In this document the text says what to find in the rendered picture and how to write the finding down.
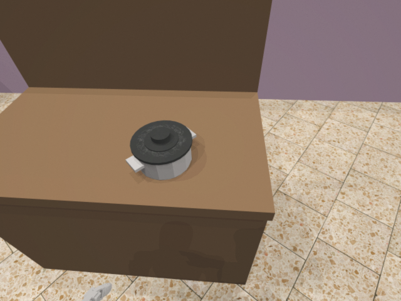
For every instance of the left robot hand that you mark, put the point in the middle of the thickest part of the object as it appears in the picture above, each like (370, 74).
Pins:
(97, 294)

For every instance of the table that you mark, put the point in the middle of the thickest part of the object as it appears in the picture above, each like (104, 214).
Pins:
(97, 71)

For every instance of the pot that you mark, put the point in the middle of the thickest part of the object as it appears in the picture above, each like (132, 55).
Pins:
(162, 172)

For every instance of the knob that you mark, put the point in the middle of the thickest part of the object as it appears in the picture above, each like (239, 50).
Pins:
(160, 135)

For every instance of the lid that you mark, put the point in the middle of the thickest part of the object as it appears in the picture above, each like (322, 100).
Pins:
(151, 153)

